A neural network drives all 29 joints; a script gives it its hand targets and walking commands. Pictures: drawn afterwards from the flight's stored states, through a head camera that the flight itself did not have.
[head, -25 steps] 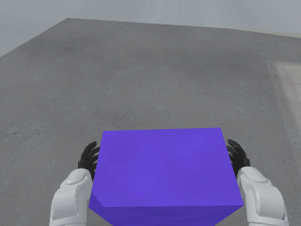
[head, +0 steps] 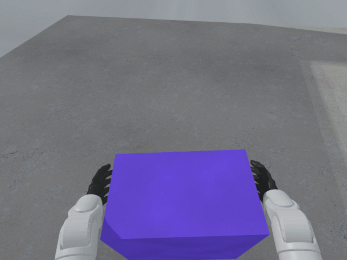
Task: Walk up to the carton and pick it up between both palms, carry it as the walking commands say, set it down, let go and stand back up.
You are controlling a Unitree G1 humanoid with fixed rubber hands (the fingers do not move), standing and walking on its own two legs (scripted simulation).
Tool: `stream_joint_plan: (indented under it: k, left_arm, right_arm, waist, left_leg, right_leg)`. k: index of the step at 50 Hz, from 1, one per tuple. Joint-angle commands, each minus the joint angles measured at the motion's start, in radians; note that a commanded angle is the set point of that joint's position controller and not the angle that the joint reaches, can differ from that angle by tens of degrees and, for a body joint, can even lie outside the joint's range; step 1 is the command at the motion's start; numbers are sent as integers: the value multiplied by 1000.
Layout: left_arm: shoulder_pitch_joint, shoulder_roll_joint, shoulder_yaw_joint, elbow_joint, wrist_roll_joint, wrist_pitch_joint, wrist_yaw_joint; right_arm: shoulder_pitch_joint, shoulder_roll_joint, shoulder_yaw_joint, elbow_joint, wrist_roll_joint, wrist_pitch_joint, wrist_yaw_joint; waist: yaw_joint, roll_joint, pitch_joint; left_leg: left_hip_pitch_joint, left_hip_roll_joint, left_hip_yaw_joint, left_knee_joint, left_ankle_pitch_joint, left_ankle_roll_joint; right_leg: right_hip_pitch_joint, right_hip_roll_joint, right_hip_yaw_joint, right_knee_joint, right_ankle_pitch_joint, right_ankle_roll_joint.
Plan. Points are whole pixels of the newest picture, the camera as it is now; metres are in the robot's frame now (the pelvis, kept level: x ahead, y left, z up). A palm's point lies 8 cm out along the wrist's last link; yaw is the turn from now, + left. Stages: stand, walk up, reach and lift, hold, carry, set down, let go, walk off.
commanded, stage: hold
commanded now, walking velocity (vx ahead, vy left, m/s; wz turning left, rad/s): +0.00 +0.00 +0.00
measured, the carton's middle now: (182, 211) +0.25 +0.03 -0.05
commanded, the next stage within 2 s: set down in 0.40 s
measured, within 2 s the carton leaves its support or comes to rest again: neither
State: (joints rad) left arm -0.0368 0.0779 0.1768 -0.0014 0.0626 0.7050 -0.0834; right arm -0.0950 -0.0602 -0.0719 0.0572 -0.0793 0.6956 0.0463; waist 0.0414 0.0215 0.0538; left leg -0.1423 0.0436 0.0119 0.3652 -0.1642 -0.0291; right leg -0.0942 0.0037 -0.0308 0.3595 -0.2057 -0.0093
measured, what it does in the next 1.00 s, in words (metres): stands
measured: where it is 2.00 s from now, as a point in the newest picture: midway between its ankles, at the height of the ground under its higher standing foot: outside the picture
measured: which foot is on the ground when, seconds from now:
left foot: down 0.00-1.00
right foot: down 0.00-1.00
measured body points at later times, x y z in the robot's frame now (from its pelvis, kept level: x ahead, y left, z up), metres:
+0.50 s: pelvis -0.02 +0.02 +0.00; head -0.05 +0.03 +0.45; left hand +0.28 +0.23 +0.04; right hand +0.30 -0.16 +0.04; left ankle +0.02 +0.14 -0.75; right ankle +0.00 -0.11 -0.75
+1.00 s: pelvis +0.01 +0.01 -0.01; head +0.08 +0.02 +0.44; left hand +0.30 +0.24 -0.05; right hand +0.33 -0.16 -0.05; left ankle +0.02 +0.14 -0.75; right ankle +0.00 -0.11 -0.75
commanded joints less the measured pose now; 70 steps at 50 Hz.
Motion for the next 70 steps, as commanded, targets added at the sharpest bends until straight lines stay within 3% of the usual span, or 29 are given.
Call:
stream_joint_plan:
  k: [1, 3, 6, 12, 20, 21, 23, 26, 32, 41, 47, 54, 70]
  left_arm:
    - [-401, -468, -437, -147, -103, -34, -100]
    - [-414, -490, -424, -109, -95, -25, -104]
    - [-468, -551, -424, -60, -91, -17, -111]
    - [-581, -702, -460, 4, -79, -10, -124]
    - [-691, -835, -456, 89, -55, -6, -147]
    - [-708, -846, -384, 109, -46, -14, -165]
    - [-765, -882, -372, 172, -35, -22, -186]
    - [-806, -906, -340, 268, -17, -40, -220]
    - [-787, -907, -285, 377, 20, -103, -261]
    - [-673, -845, -289, 352, 34, -223, -250]
    - [-621, -832, -322, 350, 25, -298, -236]
    - [-639, -835, -329, 385, 25, -356, -238]
    - [-918, -918, -283, 476, 43, -359, -283]
  right_arm:
    - [-395, 562, 462, -145, 106, -52, 80]
    - [-423, 561, 439, -108, 97, -48, 94]
    - [-472, 573, 405, -55, 84, -47, 116]
    - [-566, 650, 384, 42, 77, -60, 178]
    - [-692, 728, 353, 128, 67, -74, 251]
    - [-743, 850, 327, 156, 114, -73, 286]
    - [-780, 831, 278, 196, 72, -85, 301]
    - [-791, 842, 223, 280, 22, -105, 316]
    - [-746, 864, 140, 358, -42, -144, 301]
    - [-660, 902, 223, 302, -1, -235, 258]
    - [-599, 888, 253, 296, 13, -304, 232]
    - [-611, 870, 236, 336, -2, -358, 226]
    - [-905, 927, 162, 440, -15, -360, 296]
  waist:
    - [13, -38, -269]
    - [15, -27, -227]
    - [1, -14, -193]
    - [-18, 18, -195]
    - [-16, 23, -211]
    - [81, 35, -187]
    - [32, 16, -162]
    - [2, -11, -149]
    - [-33, -29, -159]
    - [12, -45, -319]
    - [1, -29, -434]
    - [-21, -17, -531]
    - [-11, 3, -711]
  left_leg:
    - [93, -106, -48, -20, 180, 46]
    - [108, -97, -48, -27, 145, 46]
    - [118, -87, -55, -40, 101, 39]
    - [136, -80, -71, -57, 73, 20]
    - [141, -76, -78, -89, -19, 16]
    - [137, -114, -72, -117, -69, 34]
    - [148, -111, -74, -127, -126, 35]
    - [212, -120, -61, -99, -122, 28]
    - [214, -119, -53, -58, -31, 31]
    - [143, -134, -71, 52, 282, 47]
    - [67, -136, -89, 142, 417, 43]
    - [-61, -131, -95, 240, 440, 34]
    - [-367, -137, -63, 403, 121, 31]
  right_leg:
    - [121, 32, 127, -49, 323, 7]
    - [78, 41, 122, -66, 201, -9]
    - [43, 49, 115, -70, 119, -23]
    - [15, 64, 108, -60, 73, -39]
    - [-1, 76, 101, -55, 16, -40]
    - [-12, 101, 60, -74, -78, -17]
    - [-50, 103, 55, -77, -121, -17]
    - [-126, 89, 61, -101, -173, -27]
    - [-113, 73, 73, -97, -88, -18]
    - [-101, 57, 102, -2, 266, 14]
    - [-185, 67, 102, 88, 387, 20]
    - [-345, 87, 84, 170, 334, 18]
    - [-697, 111, 46, 382, 22, -2]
